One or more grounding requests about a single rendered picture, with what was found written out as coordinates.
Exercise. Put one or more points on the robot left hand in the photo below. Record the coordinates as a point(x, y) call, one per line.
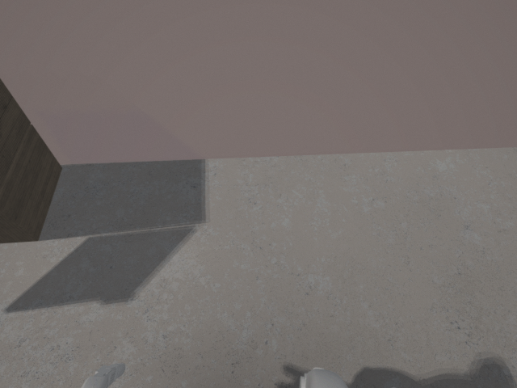
point(104, 376)

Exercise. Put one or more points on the right robot thigh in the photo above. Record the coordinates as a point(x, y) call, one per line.
point(321, 378)

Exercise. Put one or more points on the cupboard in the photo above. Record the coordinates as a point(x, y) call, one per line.
point(29, 173)

